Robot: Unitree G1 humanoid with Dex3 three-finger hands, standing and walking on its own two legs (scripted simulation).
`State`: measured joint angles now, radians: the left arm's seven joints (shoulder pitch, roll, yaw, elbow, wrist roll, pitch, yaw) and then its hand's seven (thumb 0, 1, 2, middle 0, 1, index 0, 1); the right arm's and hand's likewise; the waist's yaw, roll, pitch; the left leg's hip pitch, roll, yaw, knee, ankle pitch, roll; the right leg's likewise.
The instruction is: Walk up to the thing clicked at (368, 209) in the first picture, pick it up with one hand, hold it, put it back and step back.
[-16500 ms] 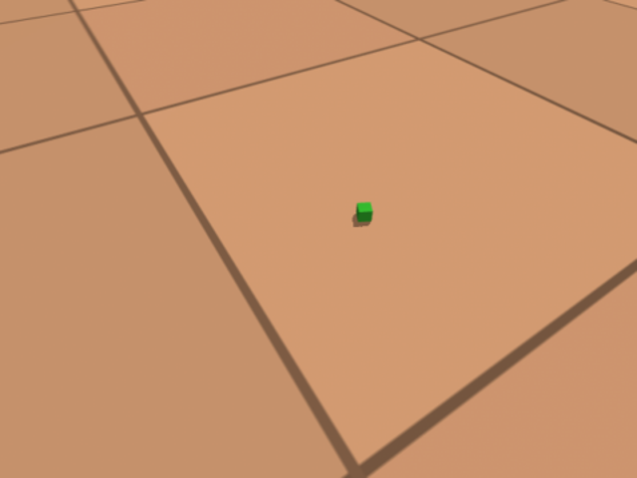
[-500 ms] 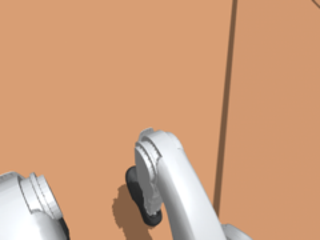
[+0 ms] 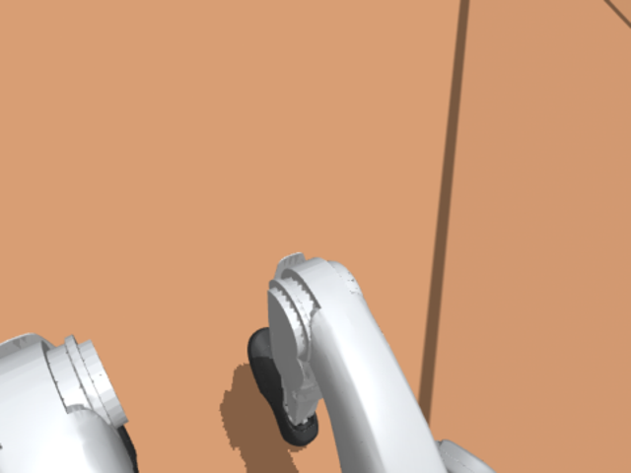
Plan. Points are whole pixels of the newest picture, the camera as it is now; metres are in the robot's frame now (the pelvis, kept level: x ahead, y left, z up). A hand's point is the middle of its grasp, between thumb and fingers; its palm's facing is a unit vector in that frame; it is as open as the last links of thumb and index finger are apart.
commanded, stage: close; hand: left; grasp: from above
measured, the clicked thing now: out of the picture +0.42 +0.34 -0.28
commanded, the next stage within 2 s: settle in 0.54 s
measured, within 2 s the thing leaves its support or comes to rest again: leaves its support in 1.00 s
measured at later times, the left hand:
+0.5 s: hand out of the picture +0.41 +0.33 -0.25, palm faces -0.33 -0.28 -0.90, open 9.1 cm
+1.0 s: hand out of the picture +0.41 +0.34 -0.24, palm faces -0.30 -0.29 -0.91, open 8.7 cm
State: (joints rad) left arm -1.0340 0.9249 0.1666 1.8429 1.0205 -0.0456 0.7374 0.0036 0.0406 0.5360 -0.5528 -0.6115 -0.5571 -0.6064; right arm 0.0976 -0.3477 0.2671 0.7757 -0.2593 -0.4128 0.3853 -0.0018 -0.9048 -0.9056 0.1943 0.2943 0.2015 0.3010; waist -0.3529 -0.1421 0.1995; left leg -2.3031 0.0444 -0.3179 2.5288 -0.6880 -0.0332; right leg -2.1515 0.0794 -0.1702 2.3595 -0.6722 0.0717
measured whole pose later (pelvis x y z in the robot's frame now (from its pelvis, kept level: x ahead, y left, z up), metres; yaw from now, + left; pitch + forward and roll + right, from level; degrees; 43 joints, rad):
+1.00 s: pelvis +0.00 +0.00 +0.01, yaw +1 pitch +25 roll -14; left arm -1.00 0.87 0.20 1.74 1.01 -0.02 0.72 0.05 0.26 0.27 -1.09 -0.40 -0.82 -0.31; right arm 0.13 -0.34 0.23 0.79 -0.25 -0.39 0.38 0.00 -0.93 -0.91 0.19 0.29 0.20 0.30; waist -0.33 -0.12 0.16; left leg -2.30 0.05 -0.30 2.50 -0.68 -0.04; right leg -2.16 0.07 -0.16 2.35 -0.67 0.06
